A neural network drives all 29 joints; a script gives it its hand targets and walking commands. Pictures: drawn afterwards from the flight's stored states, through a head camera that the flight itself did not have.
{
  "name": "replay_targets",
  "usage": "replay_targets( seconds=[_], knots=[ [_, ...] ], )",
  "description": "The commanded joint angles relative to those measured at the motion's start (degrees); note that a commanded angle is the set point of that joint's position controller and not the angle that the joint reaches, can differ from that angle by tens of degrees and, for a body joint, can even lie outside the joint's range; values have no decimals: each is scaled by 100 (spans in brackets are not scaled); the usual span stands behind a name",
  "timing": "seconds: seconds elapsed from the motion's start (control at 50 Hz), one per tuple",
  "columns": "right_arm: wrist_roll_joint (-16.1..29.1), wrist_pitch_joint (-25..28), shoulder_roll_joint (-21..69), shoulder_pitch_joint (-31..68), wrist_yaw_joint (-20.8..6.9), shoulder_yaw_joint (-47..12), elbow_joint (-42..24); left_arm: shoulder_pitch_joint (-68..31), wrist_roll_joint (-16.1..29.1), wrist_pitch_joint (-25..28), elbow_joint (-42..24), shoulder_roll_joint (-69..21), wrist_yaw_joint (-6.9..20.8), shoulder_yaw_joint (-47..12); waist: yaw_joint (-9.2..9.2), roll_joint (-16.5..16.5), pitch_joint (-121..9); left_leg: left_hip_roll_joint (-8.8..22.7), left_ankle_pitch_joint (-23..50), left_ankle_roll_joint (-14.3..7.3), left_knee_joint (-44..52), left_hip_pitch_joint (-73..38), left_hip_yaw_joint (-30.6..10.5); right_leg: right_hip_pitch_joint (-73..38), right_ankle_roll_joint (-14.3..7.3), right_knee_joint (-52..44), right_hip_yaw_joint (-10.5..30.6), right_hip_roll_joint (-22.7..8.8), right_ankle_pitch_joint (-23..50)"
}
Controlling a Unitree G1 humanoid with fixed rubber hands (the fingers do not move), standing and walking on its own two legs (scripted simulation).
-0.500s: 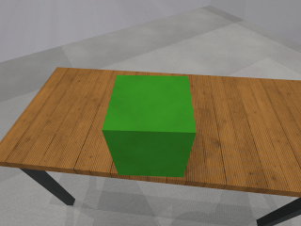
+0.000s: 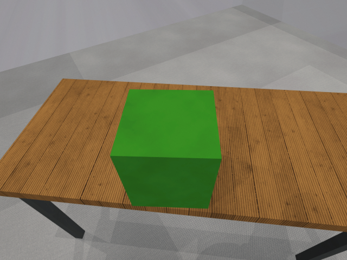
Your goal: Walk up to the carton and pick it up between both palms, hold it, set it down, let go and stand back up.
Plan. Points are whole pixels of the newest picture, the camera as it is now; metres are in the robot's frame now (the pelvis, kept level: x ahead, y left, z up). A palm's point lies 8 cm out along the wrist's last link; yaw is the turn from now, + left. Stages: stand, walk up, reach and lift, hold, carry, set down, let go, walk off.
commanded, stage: walk up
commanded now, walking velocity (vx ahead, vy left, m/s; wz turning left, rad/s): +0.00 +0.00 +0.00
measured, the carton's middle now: (170, 151) +0.38 +0.04 +0.01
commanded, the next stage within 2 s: stand in 1.40 s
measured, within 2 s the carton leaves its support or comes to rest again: neither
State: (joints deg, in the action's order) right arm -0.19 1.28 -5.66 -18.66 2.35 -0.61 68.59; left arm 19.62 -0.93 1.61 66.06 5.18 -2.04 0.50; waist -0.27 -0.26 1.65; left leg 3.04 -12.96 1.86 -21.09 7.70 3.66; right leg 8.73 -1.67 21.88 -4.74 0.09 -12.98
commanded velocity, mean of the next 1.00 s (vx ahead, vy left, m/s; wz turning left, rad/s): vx -0.02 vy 0.01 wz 0.00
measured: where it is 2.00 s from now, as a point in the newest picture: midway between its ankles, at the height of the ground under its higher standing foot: outside the picture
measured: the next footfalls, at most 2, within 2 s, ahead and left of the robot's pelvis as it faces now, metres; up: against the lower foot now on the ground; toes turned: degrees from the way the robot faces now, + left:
none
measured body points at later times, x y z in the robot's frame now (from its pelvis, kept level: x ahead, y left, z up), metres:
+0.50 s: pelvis +0.00 -0.01 +0.00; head +0.02 -0.01 +0.45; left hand -0.04 +0.19 -0.16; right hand -0.05 -0.20 -0.17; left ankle -0.02 +0.14 -0.75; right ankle -0.01 -0.10 -0.75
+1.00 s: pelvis -0.02 +0.00 -0.01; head +0.00 -0.01 +0.44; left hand -0.04 +0.23 -0.16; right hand -0.04 -0.23 -0.17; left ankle -0.04 +0.13 -0.71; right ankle -0.01 -0.10 -0.75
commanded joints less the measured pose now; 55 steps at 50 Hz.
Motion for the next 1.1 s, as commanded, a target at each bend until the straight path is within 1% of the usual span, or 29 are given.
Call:
replay_targets(
  seconds=[0.0,0.12,0.34,0.44,0.5,0.62,0.74,0.8,0.82,0.84,0.86,0.88,0.9,0.92,0.94,0.96,0.98,1.0,1.02,1.04,1.06,1.08],
  knots=[
    [2,8,-341,-584,20,40,44,509,-9,24,-2,372,-18,52,27,27,336,396,779,-130,264,149,-295,160,4,-439,534,-654,902],
    [4,11,-353,-588,27,32,55,531,2,32,-4,374,-12,49,5,3,272,407,813,-108,252,131,-277,94,-11,-420,527,-648,993],
    [-3,2,-332,-614,30,22,73,534,1,30,-4,383,-9,41,5,53,298,412,761,-92,252,158,-269,92,-30,-450,538,-634,935],
    [3,-14,-320,-634,28,19,86,532,4,27,-7,380,-9,33,18,-4,335,411,718,-88,242,167,-261,140,-36,-485,554,-626,869],
    [-2,-10,-330,-634,30,17,75,548,9,25,-2,376,-3,34,-5,56,324,417,700,-81,249,176,-264,122,-29,-489,553,-621,847],
    [-4,-11,-303,-673,28,11,94,547,7,25,-17,374,-1,30,6,-33,343,426,694,-79,253,187,-263,142,-51,-498,565,-611,813],
    [-2,-12,-324,-690,30,11,88,543,3,34,-24,361,2,24,6,41,335,426,692,-77,243,180,-264,149,-53,-505,572,-606,826],
    [-4,-11,-327,-707,27,7,95,548,10,33,-29,373,1,26,11,9,344,427,671,-82,254,218,-269,137,-53,-518,566,-606,799],
    [-36,-47,-988,-377,123,226,-226,102,97,12,-286,1045,-76,240,53,-12,912,619,2185,13,-626,687,-119,417,8,374,496,-876,3172],
    [-2,-44,-1016,-456,160,272,-297,328,123,29,-340,1148,-109,273,-18,113,166,580,2399,-11,-1006,500,48,98,-64,707,422,-1052,4351],
    [29,-54,-898,-551,170,262,-333,441,129,25,-357,1151,-127,289,-18,288,-339,450,2054,-17,-1337,542,189,-170,-190,865,395,-1168,5012],
    [38,-91,-764,-536,180,256,-403,521,104,-9,-395,1110,-144,315,-101,403,-600,248,1295,12,-1706,767,300,-360,-372,877,487,-1323,5274],
    [-86,-293,-928,-325,61,354,-468,1392,-108,-52,-274,1270,-209,418,-644,196,-1089,-159,-1754,102,-3225,2020,372,-1290,-921,-107,2298,-2513,2488],
    [-224,-457,-761,71,-10,355,-658,1468,-180,-137,-271,1374,-253,443,-634,63,-615,156,-1780,60,-4005,2484,-266,-662,-1061,-624,2672,-2955,947],
    [-115,-420,230,-149,-120,66,-658,608,-42,-165,-260,652,-199,127,-12,1149,-258,266,-1487,-145,-3085,1268,-570,851,-996,-1213,1575,-1822,-791],
    [-113,-402,197,-365,-153,93,-641,-263,-74,-189,-493,528,-187,132,271,1464,173,182,-1325,-210,-2691,668,-440,1751,-637,-1296,1020,-1276,-1511],
    [-95,-358,-19,-464,-120,156,-557,-612,-113,-192,-618,583,-174,140,331,1391,493,20,-1075,-165,-2215,563,-228,1821,-438,-1123,729,-925,-1272],
    [-100,-326,-206,-576,-73,188,-423,-531,-129,-202,-600,596,-147,146,257,1074,569,-194,-854,-124,-1777,534,62,1712,-424,-940,653,-828,-1063],
    [-98,-314,-238,-671,-27,201,-355,-298,-129,-202,-543,626,-103,141,181,708,648,-301,-615,-122,-1278,452,207,1598,-470,-813,731,-892,-1018],
    [-82,-282,-149,-859,3,171,-320,-127,-84,-207,-500,753,-73,169,198,421,636,-252,-155,-128,-568,247,174,1533,-450,-667,809,-967,-1062],
    [-71,-221,-160,-980,20,145,-328,10,-34,-211,-441,759,-34,176,162,206,638,-91,196,-120,6,-2,11,1531,-368,-504,816,-933,-987],
    [-86,-135,-344,-1023,29,156,-413,295,18,-202,-378,628,8,148,29,-190,505,429,214,-128,323,-280,-563,1601,-224,-172,670,-781,-765]
  ],
)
